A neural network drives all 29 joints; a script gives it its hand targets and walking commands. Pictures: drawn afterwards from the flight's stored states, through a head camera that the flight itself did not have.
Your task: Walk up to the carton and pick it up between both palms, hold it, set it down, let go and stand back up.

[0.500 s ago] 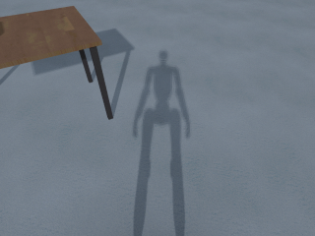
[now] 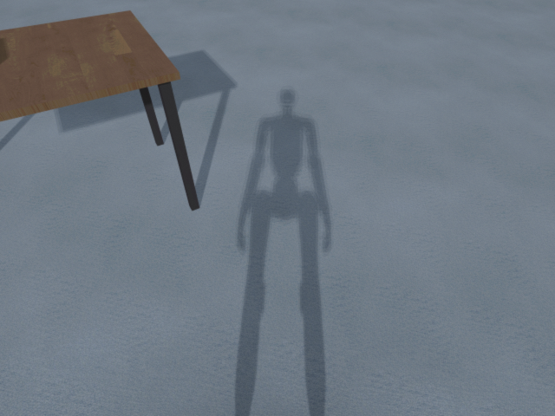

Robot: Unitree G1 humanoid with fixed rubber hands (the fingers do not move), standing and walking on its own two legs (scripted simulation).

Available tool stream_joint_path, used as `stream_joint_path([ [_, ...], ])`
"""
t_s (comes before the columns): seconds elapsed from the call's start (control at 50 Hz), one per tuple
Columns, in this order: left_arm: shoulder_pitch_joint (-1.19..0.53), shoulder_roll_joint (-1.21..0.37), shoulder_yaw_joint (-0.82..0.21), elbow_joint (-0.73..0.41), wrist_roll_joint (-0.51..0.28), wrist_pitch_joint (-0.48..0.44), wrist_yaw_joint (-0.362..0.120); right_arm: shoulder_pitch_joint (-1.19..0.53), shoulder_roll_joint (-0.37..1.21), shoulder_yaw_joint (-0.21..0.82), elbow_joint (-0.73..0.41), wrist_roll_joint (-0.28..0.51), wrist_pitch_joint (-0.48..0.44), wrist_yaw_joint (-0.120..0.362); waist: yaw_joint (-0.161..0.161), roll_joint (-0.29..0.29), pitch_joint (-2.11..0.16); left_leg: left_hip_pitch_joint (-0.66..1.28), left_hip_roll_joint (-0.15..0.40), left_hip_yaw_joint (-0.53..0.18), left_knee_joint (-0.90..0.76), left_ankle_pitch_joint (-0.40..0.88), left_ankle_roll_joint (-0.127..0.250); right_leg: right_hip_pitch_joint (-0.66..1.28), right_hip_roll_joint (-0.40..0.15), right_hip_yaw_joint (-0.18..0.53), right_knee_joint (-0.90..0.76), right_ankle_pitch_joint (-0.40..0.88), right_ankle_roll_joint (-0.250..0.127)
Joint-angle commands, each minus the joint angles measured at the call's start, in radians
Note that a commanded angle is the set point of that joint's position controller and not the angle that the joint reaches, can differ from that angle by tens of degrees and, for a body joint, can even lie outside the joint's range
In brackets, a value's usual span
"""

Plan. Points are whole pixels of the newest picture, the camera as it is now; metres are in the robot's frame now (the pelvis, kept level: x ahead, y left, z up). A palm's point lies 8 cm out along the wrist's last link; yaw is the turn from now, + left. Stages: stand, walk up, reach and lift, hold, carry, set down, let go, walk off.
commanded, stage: stand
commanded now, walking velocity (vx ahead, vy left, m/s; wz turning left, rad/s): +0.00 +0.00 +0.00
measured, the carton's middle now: out of the picture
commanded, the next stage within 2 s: walk up in 0.74 s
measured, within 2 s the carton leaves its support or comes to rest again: neither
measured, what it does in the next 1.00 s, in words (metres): stands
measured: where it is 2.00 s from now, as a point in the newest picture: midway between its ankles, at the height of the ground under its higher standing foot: outside the picture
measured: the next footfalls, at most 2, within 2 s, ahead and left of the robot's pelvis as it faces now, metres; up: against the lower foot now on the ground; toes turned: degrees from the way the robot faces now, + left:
left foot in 1.34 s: +0.01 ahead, +0.13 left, +0.00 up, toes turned +22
right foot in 1.68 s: +0.10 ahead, -0.05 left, +0.00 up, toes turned +18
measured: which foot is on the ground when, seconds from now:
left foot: down 0.00-1.00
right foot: down 0.00-1.00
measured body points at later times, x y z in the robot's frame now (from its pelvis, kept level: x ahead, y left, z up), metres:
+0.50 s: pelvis +0.00 +0.00 +0.00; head +0.00 +0.00 +0.45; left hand -0.02 +0.20 -0.17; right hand -0.02 -0.20 -0.17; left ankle +0.00 +0.12 -0.74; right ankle +0.00 -0.12 -0.74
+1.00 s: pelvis -0.01 +0.00 +0.00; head +0.01 +0.00 +0.44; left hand -0.03 +0.21 -0.17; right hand -0.02 -0.20 -0.17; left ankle +0.00 +0.12 -0.74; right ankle +0.00 -0.12 -0.74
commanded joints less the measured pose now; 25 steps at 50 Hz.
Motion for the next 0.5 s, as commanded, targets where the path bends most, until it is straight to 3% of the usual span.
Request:
stream_joint_path([
  [0.0,0.073,0.073,0.009,-0.007,0.0,-0.005,0.004,0.076,-0.075,-0.008,-0.005,0.0,-0.005,-0.004,0.0,0.003,0.037,-0.042,0.065,-0.064,-0.107,0.109,0.032,-0.031,-0.068,0.066,-0.092,0.108,-0.032],
  [0.48,0.105,0.054,0.004,0.027,-0.001,-0.005,0.006,0.097,-0.056,0.007,0.023,-0.001,-0.005,-0.005,0.003,0.0,0.04,-0.055,0.062,-0.08,-0.111,0.102,0.036,-0.05,-0.063,0.074,-0.104,0.079,-0.034],
])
